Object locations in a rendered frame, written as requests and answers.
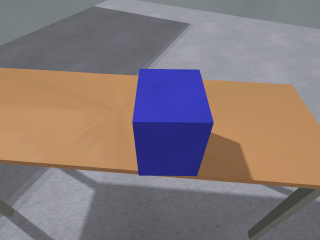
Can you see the carton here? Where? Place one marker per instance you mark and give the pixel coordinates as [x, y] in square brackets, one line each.
[172, 122]

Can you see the table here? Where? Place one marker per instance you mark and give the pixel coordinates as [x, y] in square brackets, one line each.
[263, 133]

